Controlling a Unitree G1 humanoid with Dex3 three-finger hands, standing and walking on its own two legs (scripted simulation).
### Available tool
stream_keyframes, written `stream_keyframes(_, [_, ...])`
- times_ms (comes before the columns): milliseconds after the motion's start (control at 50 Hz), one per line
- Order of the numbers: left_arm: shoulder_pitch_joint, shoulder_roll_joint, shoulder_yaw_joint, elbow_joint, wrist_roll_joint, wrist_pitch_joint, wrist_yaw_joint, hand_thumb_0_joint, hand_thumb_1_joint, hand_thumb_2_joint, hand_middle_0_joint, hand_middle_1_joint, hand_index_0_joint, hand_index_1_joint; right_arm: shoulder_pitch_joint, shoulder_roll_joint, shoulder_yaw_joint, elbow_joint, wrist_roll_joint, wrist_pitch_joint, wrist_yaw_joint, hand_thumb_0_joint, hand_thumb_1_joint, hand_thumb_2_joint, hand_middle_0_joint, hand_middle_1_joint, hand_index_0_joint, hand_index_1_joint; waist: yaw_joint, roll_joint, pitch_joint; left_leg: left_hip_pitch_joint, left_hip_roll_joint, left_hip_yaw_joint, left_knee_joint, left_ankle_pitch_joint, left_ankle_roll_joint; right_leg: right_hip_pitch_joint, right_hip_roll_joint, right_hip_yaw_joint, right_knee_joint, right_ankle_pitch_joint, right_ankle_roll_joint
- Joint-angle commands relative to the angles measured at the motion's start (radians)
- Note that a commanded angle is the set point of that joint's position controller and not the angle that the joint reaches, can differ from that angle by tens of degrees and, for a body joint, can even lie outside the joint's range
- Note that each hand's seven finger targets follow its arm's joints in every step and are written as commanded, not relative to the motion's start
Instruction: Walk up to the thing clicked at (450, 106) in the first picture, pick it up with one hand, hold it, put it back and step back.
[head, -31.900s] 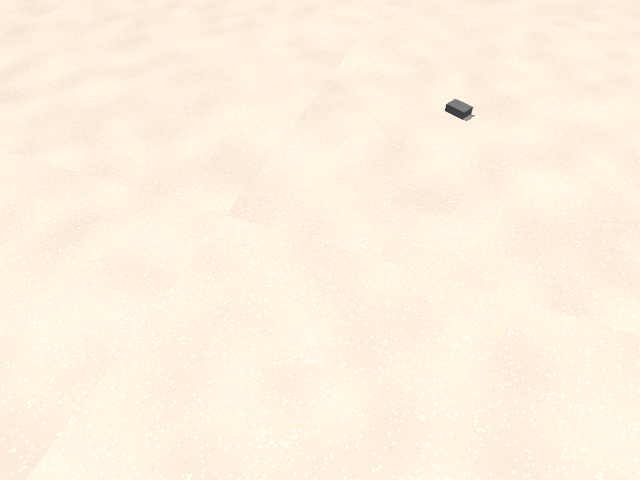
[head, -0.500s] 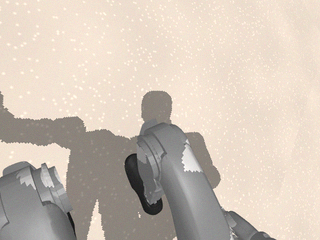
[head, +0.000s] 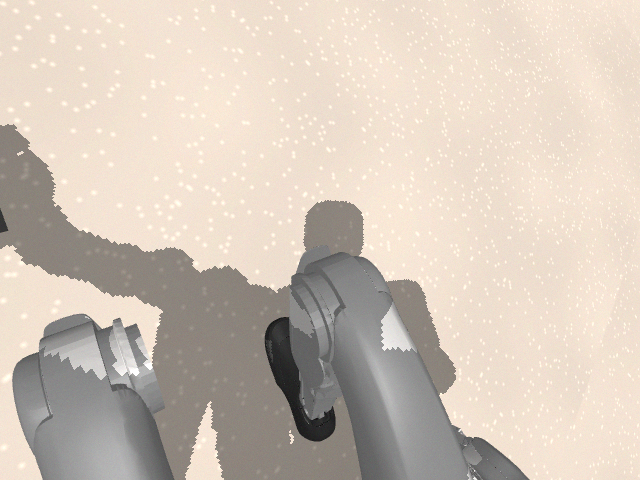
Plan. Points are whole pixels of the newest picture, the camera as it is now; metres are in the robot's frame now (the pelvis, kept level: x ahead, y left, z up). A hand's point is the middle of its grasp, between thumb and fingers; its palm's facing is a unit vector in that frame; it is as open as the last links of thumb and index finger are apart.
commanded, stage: withdraw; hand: left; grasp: from above
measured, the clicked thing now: out of the picture +0.46 +0.33 -0.29
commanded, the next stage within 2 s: home in 0.54 s
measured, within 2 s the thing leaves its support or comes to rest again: neither
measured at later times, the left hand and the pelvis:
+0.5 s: hand out of the picture +0.41 +0.33 -0.10, palm faces -0.50 -0.12 -0.85, open 13.5 cm; pelvis -0.01 -0.01 +0.04, yaw +8 degrees
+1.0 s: hand out of the picture +0.44 +0.33 -0.11, palm faces -0.28 -0.33 -0.90, open 11.2 cm; pelvis +0.01 -0.01 +0.05, yaw +7 degrees
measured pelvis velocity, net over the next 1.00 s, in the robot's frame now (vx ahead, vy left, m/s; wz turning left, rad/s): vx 0.01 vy -0.01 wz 0.12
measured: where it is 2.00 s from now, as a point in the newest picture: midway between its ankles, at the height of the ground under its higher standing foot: (233, 443)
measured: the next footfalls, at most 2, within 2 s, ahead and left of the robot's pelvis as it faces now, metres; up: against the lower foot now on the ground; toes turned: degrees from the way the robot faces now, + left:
none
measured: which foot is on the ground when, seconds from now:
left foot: down 0.00-1.00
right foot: down 0.00-1.00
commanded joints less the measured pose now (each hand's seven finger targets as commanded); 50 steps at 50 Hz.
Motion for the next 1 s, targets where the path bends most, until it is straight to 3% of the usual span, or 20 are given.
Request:
stream_keyframes(0, [-0.219,0.166,0.006,-0.335,-0.066,0.069,-0.028,0.0,-0.485,0.972,-0.083,-0.971,-0.086,-0.967,0.165,-0.301,-0.182,0.032,0.055,0.025,0.011,0.0,-0.893,-0.899,0.201,0.3,0.2,0.3,0.073,0.72,-0.855,0.647,0.022,0.127,-0.363,0.349,-0.019,0.301,0.018,-0.092,-0.164,0.294,-0.106])
stream_keyframes(40, [-0.165,0.064,-0.045,-0.334,-0.097,0.105,-0.084,0.0,-0.499,0.983,-0.087,-0.966,-0.083,-0.969,0.169,-0.284,-0.208,0.042,0.089,0.057,0.014,0.0,-0.896,-0.901,0.2,0.3,0.2,0.3,0.087,0.667,-0.873,0.633,0.018,0.139,-0.38,0.349,-0.012,0.289,0.018,-0.075,-0.18,0.292,-0.109])
stream_keyframes(80, [-0.214,-0.024,-0.097,-0.392,-0.123,0.124,-0.148,0.0,-0.491,0.982,-0.09,-0.973,-0.088,-0.974,0.195,-0.267,-0.23,0.048,0.117,0.089,0.014,0.0,-0.896,-0.901,0.2,0.3,0.2,0.3,0.066,0.603,-0.843,0.585,0.012,0.147,-0.405,0.302,0.001,0.288,0.018,-0.061,-0.213,0.269,-0.11])
stream_keyframes(160, [-0.235,-0.062,-0.131,-0.438,-0.149,0.137,-0.269,0.0,-0.435,0.946,-0.159,-0.918,-0.149,-0.929,0.224,-0.25,-0.259,0.04,0.143,0.15,-0.017,0.0,-0.9,-0.904,0.2,0.301,0.2,0.301,0.07,0.464,-0.824,0.564,0.0,0.154,-0.455,0.243,0.016,0.342,0.006,-0.028,-0.277,0.233,-0.11])
stream_keyframes(220, [-0.225,-0.088,-0.145,-0.369,-0.161,0.117,-0.343,0.0,-0.438,0.955,-0.152,-0.928,-0.142,-0.938,0.223,-0.237,-0.264,0.021,0.153,0.179,-0.051,0.0,-0.899,-0.903,0.2,0.3,0.2,0.3,0.056,0.326,-0.749,0.474,-0.017,0.163,-0.459,0.175,0.028,0.361,0.0,-0.008,-0.321,0.153,-0.114])
stream_keyframes(240, [-0.249,-0.075,-0.148,-0.374,-0.159,0.102,-0.361,0.0,-0.434,0.953,-0.159,-0.929,-0.149,-0.94,0.211,-0.231,-0.257,0.008,0.154,0.187,-0.067,0.0,-0.899,-0.903,0.2,0.3,0.2,0.3,0.056,0.301,-0.713,0.442,-0.021,0.17,-0.458,0.151,0.033,0.357,-0.003,-0.001,-0.341,0.125,-0.114])
stream_keyframes(260, [-0.203,-0.078,-0.15,-0.307,-0.146,0.094,-0.381,0.0,-0.415,0.939,-0.171,-0.92,-0.164,-0.929,0.213,-0.232,-0.255,0.005,0.153,0.194,-0.08,0.0,-0.898,-0.902,0.2,0.3,0.2,0.3,0.051,0.252,-0.674,0.425,-0.023,0.175,-0.453,0.138,0.036,0.362,-0.006,0.003,-0.356,0.104,-0.113])
stream_keyframes(320, [-0.261,-0.032,-0.138,-0.344,-0.141,0.034,-0.409,0.0,-0.42,0.946,-0.166,-0.93,-0.16,-0.938,0.19,-0.209,-0.238,-0.02,0.15,0.203,-0.123,0.0,-0.896,-0.901,0.2,0.3,0.2,0.3,0.072,0.217,-0.656,0.37,-0.035,0.206,-0.449,0.096,0.041,0.397,-0.01,0.027,-0.386,0.023,-0.112])
stream_keyframes(340, [-0.219,-0.023,-0.135,-0.294,-0.132,0.023,-0.41,0.0,-0.422,0.948,-0.167,-0.929,-0.16,-0.938,0.179,-0.199,-0.232,-0.023,0.145,0.206,-0.133,0.0,-0.895,-0.901,0.2,0.3,0.2,0.3,0.077,0.202,-0.645,0.369,-0.032,0.215,-0.442,0.101,0.04,0.422,-0.007,0.038,-0.389,0.014,-0.109])
stream_keyframes(400, [-0.266,0.021,-0.117,-0.296,-0.107,-0.036,-0.383,0.0,-0.425,0.954,-0.153,-0.939,-0.148,-0.945,0.163,-0.195,-0.215,-0.028,0.138,0.209,-0.161,0.0,-0.891,-0.898,0.2,0.3,0.2,0.3,0.088,0.226,-0.676,0.361,-0.034,0.216,-0.431,0.085,0.038,0.402,-0.008,0.048,-0.368,-0.018,-0.112])
stream_keyframes(540, [-0.399,0.038,-0.129,-0.182,-0.027,-0.123,-0.246,0.0,-0.471,0.981,-0.093,-0.994,-0.1,-0.987,0.183,-0.204,-0.181,-0.006,0.104,0.192,-0.179,0.0,-0.888,-0.893,0.2,0.3,0.2,0.3,0.033,0.353,-0.698,0.447,-0.023,0.188,-0.403,0.102,0.028,0.295,-0.006,0.013,-0.286,0.031,-0.109])
stream_keyframes(620, [-0.464,0.112,-0.072,-0.186,0.023,-0.127,-0.154,0.0,-0.474,0.97,-0.1,-0.987,-0.108,-0.979,0.22,-0.24,-0.184,0.016,0.077,0.17,-0.179,0.0,-0.892,-0.894,0.2,0.3,0.2,0.3,0.036,0.474,-0.766,0.56,-0.017,0.181,-0.406,0.148,0.012,0.251,-0.016,-0.03,-0.233,0.103,-0.107])
stream_keyframes(660, [-0.429,0.123,-0.045,-0.184,0.037,-0.105,-0.12,0.0,-0.342,0.889,-0.245,-0.827,-0.217,-0.819,0.227,-0.242,-0.19,0.021,0.068,0.159,-0.174,0.0,-0.883,-0.894,0.199,0.299,0.199,0.299,0.044,0.54,-0.779,0.598,-0.011,0.175,-0.41,0.169,0.004,0.229,-0.02,-0.041,-0.201,0.126,-0.109])
stream_keyframes(700, [-0.449,0.133,-0.017,-0.27,0.021,-0.079,-0.097,0.0,-0.263,0.908,-0.246,-0.674,-0.22,-0.698,0.242,-0.248,-0.204,0.024,0.064,0.148,-0.164,0.0,-0.883,-0.895,0.199,0.299,0.199,0.299,0.047,0.591,-0.859,0.645,-0.01,0.175,-0.411,0.211,0.0,0.232,-0.025,-0.047,-0.189,0.166,-0.108])
stream_keyframes(740, [-0.388,0.145,0.016,-0.333,-0.028,-0.036,-0.091,0.0,-0.13,0.901,-0.24,-0.626,-0.217,-0.647,0.227,-0.24,-0.225,0.012,0.074,0.143,-0.155,0.0,-0.885,-0.895,0.199,0.299,0.199,0.299,0.097,0.624,-0.962,0.69,-0.01,0.187,-0.419,0.247,0.0,0.256,-0.027,-0.033,-0.188,0.194,-0.117])
stream_keyframes(820, [-0.307,0.09,0.024,-0.401,-0.152,0.05,-0.143,0.0,0.111,0.847,-0.217,-0.504,-0.201,-0.519,0.266,-0.225,-0.255,0.031,0.101,0.149,-0.133,0.0,-0.89,-0.897,0.2,0.3,0.199,0.3,0.124,0.57,-1.047,0.685,-0.012,0.216,-0.428,0.326,0.016,0.356,-0.023,-0.015,-0.234,0.272,-0.11])
stream_keyframes(920, [-0.104,-0.004,0.039,-0.564,-0.352,0.128,-0.285,0.0,0.46,0.811,-0.195,-0.363,-0.188,-0.369,0.294,-0.218,-0.315,0.028,0.163,0.176,-0.122,0.0,-0.896,-0.899,0.2,0.3,0.2,0.3,0.197,0.518,-1.071,0.735,-0.015,0.205,-0.532,0.342,0.014,0.44,-0.032,0.011,-0.315,0.261,-0.114])
stream_keyframes(940, [-0.053,-0.041,0.015,-0.627,-0.386,0.143,-0.326,0.0,0.534,0.811,-0.192,-0.341,-0.187,-0.345,0.286,-0.203,-0.319,0.016,0.178,0.186,-0.121,0.0,-0.897,-0.899,0.2,0.3,0.2,0.3,0.199,0.485,-1.078,0.747,-0.012,0.206,-0.551,0.35,0.018,0.474,-0.026,0.017,-0.339,0.267,-0.112])
stream_keyframes(980, [0.055,-0.125,-0.005,-0.707,-0.469,0.17,-0.402,0.0,0.663,0.827,-0.191,-0.314,-0.189,-0.316,0.268,-0.191,-0.326,-0.009,0.198,0.204,-0.126,0.0,-0.898,-0.899,0.2,0.3,0.2,0.3,0.19,0.39,-0.988,0.703,-0.014,0.197,-0.585,0.326,0.027,0.494,-0.026,0.026,-0.396,0.259,-0.11])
